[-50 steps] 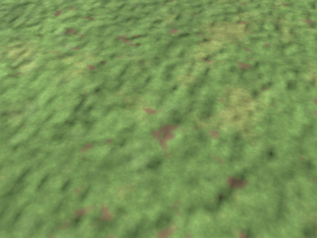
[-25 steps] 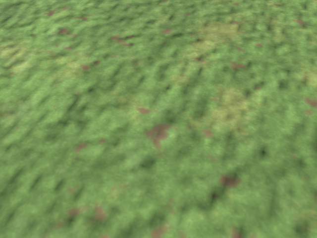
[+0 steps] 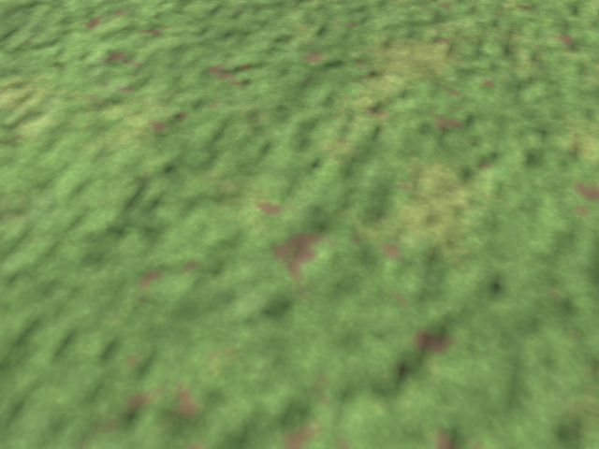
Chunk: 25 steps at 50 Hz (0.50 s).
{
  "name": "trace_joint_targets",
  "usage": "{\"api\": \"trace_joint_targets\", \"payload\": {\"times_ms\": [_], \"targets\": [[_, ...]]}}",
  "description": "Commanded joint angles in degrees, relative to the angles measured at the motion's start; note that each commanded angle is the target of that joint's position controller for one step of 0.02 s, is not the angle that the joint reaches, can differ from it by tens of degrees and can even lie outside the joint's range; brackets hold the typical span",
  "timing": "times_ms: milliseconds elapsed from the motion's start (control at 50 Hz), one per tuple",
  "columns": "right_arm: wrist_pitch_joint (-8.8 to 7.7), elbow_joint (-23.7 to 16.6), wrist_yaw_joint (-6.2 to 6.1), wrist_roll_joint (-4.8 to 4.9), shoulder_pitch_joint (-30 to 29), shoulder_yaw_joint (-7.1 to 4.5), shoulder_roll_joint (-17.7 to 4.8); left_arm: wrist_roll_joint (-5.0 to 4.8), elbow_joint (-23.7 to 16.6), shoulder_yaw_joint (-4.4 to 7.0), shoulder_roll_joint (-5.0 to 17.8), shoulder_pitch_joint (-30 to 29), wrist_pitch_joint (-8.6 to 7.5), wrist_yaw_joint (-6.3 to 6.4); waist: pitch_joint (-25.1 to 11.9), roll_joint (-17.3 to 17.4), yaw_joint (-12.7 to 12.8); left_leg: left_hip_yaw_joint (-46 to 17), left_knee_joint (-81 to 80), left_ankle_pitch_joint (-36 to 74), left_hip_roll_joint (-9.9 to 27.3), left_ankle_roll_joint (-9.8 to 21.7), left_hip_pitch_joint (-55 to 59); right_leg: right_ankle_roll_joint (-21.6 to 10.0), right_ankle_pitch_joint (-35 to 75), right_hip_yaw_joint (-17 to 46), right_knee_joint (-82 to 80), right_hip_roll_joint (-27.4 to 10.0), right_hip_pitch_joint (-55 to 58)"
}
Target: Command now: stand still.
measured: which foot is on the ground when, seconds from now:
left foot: down 0.00-0.98, up 1.00-1.00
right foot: down 0.00-0.60, up 0.62-0.96, down 0.98-1.00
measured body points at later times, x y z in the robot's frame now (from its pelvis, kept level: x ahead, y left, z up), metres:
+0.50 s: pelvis +0.03 +0.00 -0.01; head +0.02 +0.01 +0.44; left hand -0.03 +0.22 -0.17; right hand +0.00 -0.22 -0.16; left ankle +0.01 +0.10 -0.73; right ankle -0.02 -0.11 -0.74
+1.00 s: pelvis +0.21 +0.03 -0.02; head +0.25 +0.02 +0.42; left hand +0.32 +0.24 -0.17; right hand +0.11 -0.18 -0.17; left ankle +0.05 +0.10 -0.73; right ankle +0.31 -0.03 -0.75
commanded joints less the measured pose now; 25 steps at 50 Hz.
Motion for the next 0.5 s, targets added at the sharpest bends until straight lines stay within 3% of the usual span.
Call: {"api": "trace_joint_targets", "payload": {"times_ms": [20,300,320,380,420,460,480,500], "targets": [[-0.2,-0.28,-0.16,0.0,3.91,-0.54,-4.16,0.0,-0.16,0.57,4.01,4.5,-0.19,0.16,3.25,0.07,-0.01,-5.74,-3.7,4.52,5.95,1.38,-0.19,-1.56,4.29,5.21,-4.55,-5.62,-3.61],[-0.26,-0.06,-0.28,-0.01,5.04,-0.52,-3.41,-0.02,0.29,0.6,3.34,5.32,-0.29,0.27,3.51,0.08,-0.02,-5.53,-3.27,5.37,6.04,1.33,-0.07,-1.63,5.25,5.21,-4.31,-5.58,-3.3],[-0.22,0.07,-0.26,-0.07,5.5,-0.45,-3.15,0.05,0.47,0.56,3.13,5.84,-0.26,0.25,2.31,0.07,0.01,-5.33,-3.63,1.23,5.54,1.41,0.36,-1.73,1.09,5.09,-4.84,-5.13,-2.89],[0.35,-1.05,0.05,-0.41,5.37,-1.38,-4.74,0.33,-0.4,1.76,5.47,6.08,0.4,-0.02,5.05,-1.21,0.26,-4.01,-0.04,-20.21,2.39,3.36,-4.56,-4.14,-21.4,6.1,-3.93,-3.4,-6.39],[0.28,-2.84,0.56,-0.83,3.89,-1.41,-3.77,0.35,-0.99,2.19,5.74,7.81,0.56,-0.27,9.56,-2.66,1.36,-4.08,3.63,-26.21,1.56,4.17,-11.69,-6.6,-30.86,11.04,-5.67,-5.81,-7.68],[-0.84,-5.24,1.22,-1.37,0.84,-0.97,-1.23,0.35,-0.08,3.14,7.56,12.19,0.18,-0.21,9.72,-7.83,3.23,0.75,13.05,-17.4,-0.47,3.25,-17.88,-10.28,-33.97,21.31,-11.62,-12.61,-2.0],[-1.54,-6.45,1.57,-1.9,-0.66,-1.0,-1.42,0.49,0.05,3.78,8.73,12.48,-0.03,-0.24,10.06,-8.94,3.41,3.01,16.81,-12.67,0.55,2.91,-18.97,-12.22,-33.03,25.4,-14.06,-16.48,-1.48],[-2.21,-7.49,1.91,-1.84,-1.75,-1.36,-2.62,0.58,-0.37,4.08,8.95,11.77,-0.32,-0.41,9.87,-7.63,3.15,2.73,18.59,-12.04,1.81,2.92,-18.87,-12.99,-30.92,26.41,-15.12,-17.71,-2.41]]}}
